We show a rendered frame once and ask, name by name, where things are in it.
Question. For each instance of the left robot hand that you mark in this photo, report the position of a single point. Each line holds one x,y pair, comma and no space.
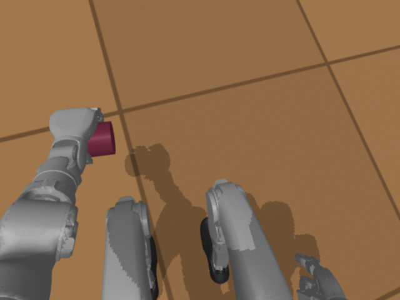
80,122

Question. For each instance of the right robot hand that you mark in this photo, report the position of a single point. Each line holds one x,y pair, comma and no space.
324,286

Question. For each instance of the left robot arm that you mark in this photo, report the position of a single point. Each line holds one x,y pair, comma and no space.
40,227

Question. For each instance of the right robot foot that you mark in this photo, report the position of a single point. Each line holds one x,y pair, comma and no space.
217,276

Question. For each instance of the can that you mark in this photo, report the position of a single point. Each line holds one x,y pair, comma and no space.
102,142

